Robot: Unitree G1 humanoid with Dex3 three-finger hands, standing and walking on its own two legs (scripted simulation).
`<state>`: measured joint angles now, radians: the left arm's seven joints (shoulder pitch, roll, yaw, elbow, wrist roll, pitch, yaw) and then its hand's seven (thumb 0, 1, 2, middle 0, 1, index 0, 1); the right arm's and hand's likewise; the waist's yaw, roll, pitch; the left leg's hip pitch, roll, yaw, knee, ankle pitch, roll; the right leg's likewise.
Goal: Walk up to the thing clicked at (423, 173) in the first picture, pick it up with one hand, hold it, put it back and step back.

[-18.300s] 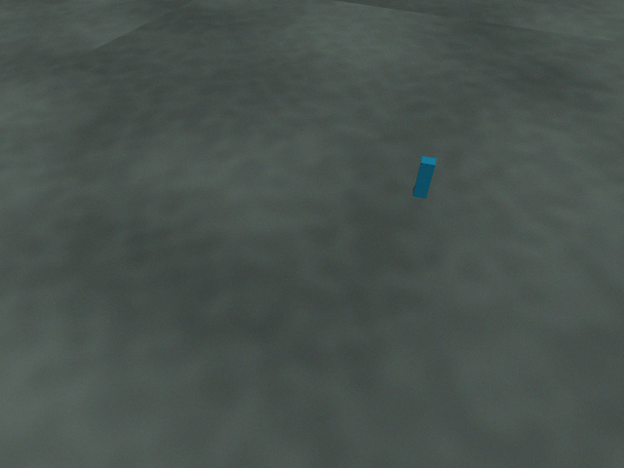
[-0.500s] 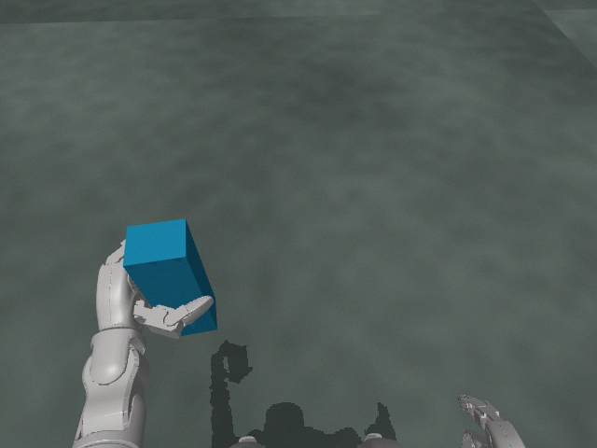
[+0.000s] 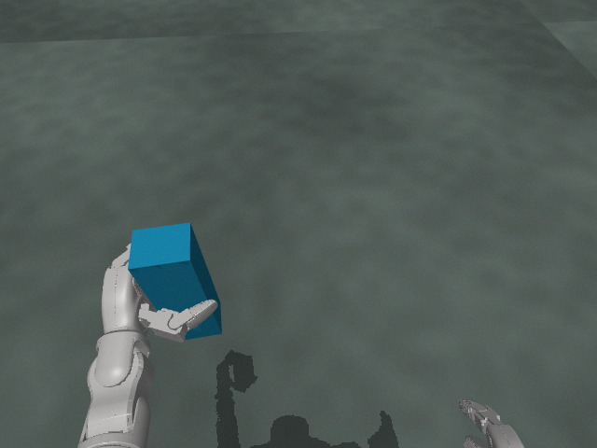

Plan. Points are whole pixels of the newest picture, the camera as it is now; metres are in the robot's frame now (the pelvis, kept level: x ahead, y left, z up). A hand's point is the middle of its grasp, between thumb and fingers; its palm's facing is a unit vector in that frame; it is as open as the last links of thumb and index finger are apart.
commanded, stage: hold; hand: left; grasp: from the side
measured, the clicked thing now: (183, 289) +0.33 +0.16 +0.05
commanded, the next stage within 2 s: none
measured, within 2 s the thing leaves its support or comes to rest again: neither
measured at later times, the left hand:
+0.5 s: hand (175, 284) +0.33 +0.17 +0.06, palm faces +0.10 -1.00 -0.01, open 9.6 cm
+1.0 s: hand (176, 288) +0.32 +0.16 +0.07, palm faces +0.09 -1.00 +0.00, open 9.6 cm
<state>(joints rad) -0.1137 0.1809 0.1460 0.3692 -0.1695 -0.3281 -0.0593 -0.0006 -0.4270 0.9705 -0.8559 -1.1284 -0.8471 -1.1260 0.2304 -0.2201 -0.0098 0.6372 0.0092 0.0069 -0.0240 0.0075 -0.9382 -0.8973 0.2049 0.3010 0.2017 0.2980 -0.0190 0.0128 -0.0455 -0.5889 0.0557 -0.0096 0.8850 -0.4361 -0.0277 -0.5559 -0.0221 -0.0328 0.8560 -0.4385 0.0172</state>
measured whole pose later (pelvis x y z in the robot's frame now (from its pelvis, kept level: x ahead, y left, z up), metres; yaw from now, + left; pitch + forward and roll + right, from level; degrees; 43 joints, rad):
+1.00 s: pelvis -0.01 +0.00 +0.01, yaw +0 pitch +5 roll -1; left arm -0.12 0.17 0.14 0.40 -0.16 -0.34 -0.06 0.00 -0.42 0.97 -0.85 -1.14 -0.84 -1.14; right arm 0.22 -0.22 -0.01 0.64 0.01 0.00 -0.02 0.01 -0.93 -0.90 0.20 0.30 0.20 0.30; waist -0.02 0.01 -0.03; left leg -0.52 0.05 0.00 0.81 -0.39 -0.03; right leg -0.49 -0.03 -0.03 0.79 -0.40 0.02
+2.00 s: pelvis -0.01 +0.00 +0.01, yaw +0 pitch +6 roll -1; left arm -0.11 0.17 0.14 0.39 -0.16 -0.35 -0.06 0.00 -0.43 0.97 -0.85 -1.14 -0.84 -1.14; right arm 0.22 -0.22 -0.01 0.65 0.01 0.00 -0.02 0.01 -0.94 -0.90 0.20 0.30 0.20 0.30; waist -0.02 0.01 -0.02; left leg -0.52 0.05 0.00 0.82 -0.40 -0.02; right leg -0.49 -0.03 -0.03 0.79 -0.40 0.02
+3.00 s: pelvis -0.05 +0.00 -0.20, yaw -2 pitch +32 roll -3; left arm -0.44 0.26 0.37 0.89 -0.15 -0.76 -0.11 0.00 -0.43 0.98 -0.85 -1.14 -0.84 -1.13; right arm 0.12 -0.25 -0.01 0.68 -0.07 -0.01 0.06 0.01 -0.92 -0.90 0.20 0.30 0.20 0.30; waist -0.05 0.00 -0.20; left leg -1.64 0.06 -0.06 1.76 -0.67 -0.03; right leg -1.60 -0.02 -0.02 1.74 -0.68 0.02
